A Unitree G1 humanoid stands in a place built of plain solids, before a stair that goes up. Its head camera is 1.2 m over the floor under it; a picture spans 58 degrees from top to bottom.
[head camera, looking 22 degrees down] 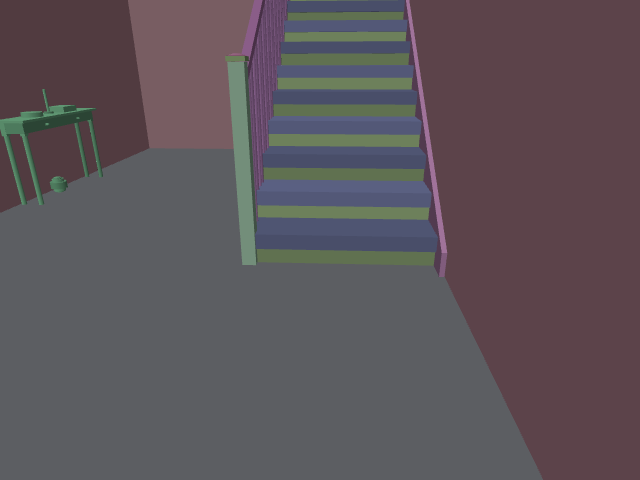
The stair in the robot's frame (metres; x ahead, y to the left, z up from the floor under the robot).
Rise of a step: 0.20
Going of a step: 0.30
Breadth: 1.24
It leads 3 degrees to the right of straight ahead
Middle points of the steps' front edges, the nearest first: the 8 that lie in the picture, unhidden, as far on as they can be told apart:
2.53 -0.16 0.21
2.83 -0.13 0.41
3.12 -0.14 0.60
3.42 -0.16 0.80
3.72 -0.17 1.00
4.02 -0.18 1.20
4.31 -0.20 1.40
4.61 -0.21 1.60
